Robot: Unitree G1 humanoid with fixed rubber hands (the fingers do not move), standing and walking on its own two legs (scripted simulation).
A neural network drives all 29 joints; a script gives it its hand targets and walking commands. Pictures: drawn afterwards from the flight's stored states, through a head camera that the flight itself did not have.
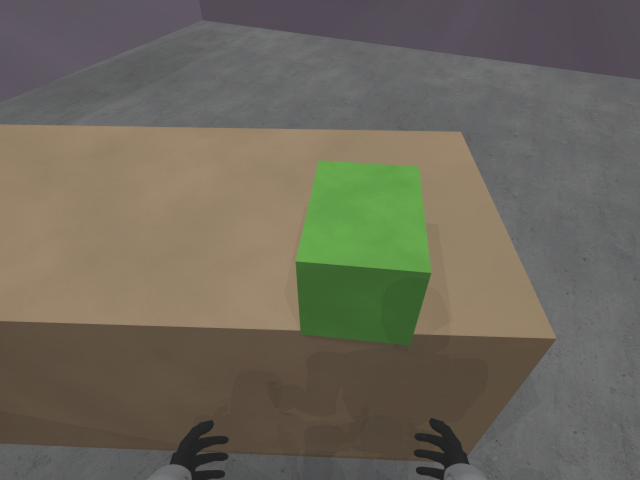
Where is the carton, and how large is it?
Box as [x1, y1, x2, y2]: [296, 160, 430, 344]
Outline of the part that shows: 319,160 296,257 300,331 302,334 410,344 430,275 418,167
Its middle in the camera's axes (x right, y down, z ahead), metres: +0.08 +0.01 +0.71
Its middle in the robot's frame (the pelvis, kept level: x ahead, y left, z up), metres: +0.54 -0.05 -0.02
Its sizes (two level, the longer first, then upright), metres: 0.271 0.191 0.187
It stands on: a pedestal, 0.66 m high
